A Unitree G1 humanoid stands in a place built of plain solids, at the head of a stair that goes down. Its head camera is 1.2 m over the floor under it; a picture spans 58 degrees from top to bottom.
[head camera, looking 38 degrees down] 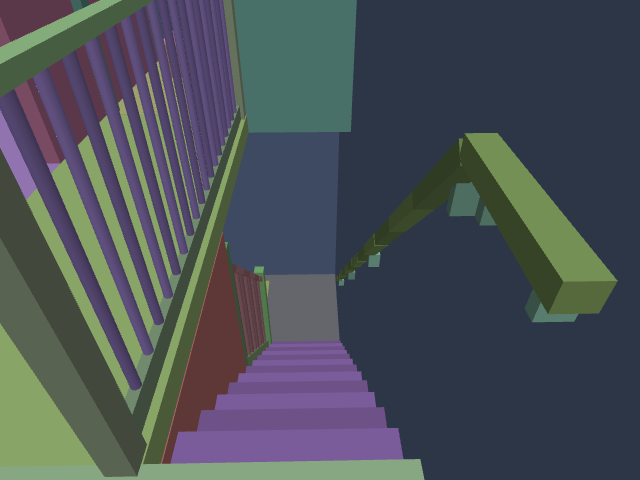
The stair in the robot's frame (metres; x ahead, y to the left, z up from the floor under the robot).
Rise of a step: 0.21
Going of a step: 0.21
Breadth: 0.75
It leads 1 degrees to the left of straight ahead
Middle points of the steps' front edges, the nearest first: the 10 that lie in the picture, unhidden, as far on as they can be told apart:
0.56 0.10 0.00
0.76 0.11 -0.21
0.97 0.11 -0.43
1.18 0.11 -0.64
1.38 0.12 -0.86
1.59 0.12 -1.07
1.80 0.13 -1.28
2.00 0.13 -1.50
2.21 0.13 -1.71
2.42 0.14 -1.93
